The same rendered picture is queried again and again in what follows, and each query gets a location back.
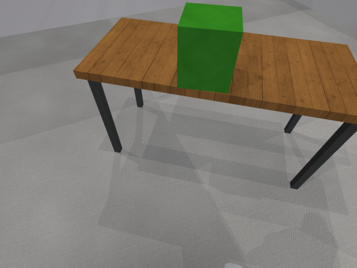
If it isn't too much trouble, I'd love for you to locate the table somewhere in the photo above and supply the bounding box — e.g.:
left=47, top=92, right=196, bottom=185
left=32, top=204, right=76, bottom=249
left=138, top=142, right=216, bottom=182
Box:
left=73, top=17, right=357, bottom=189

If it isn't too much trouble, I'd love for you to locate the carton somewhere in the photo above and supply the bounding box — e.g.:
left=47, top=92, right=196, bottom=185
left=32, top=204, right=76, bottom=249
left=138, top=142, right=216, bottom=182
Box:
left=177, top=2, right=243, bottom=93

